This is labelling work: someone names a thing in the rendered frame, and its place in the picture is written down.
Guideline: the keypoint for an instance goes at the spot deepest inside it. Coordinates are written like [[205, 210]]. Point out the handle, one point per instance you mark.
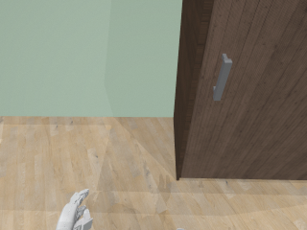
[[222, 78]]

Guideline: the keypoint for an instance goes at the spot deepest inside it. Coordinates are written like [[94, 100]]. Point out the left robot hand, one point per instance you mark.
[[70, 214]]

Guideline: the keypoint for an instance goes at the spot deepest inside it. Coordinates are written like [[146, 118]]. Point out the wardrobe door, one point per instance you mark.
[[258, 129]]

